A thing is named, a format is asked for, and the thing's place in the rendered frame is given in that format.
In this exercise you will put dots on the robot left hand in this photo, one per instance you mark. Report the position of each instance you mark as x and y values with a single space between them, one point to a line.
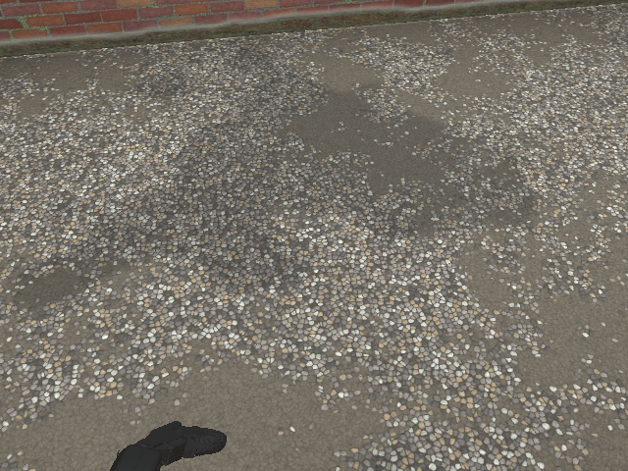
168 444

